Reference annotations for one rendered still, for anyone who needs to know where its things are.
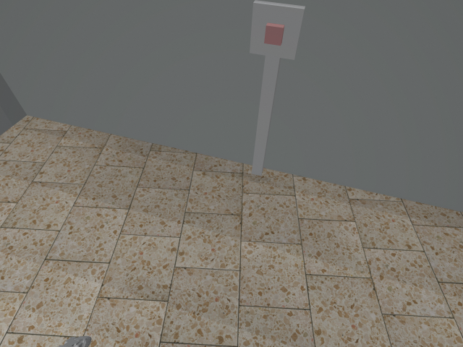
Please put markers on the button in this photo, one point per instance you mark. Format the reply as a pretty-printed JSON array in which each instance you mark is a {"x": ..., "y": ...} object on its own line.
[{"x": 274, "y": 34}]

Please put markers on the panel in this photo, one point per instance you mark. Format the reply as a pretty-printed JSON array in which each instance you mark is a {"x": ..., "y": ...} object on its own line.
[{"x": 291, "y": 17}]

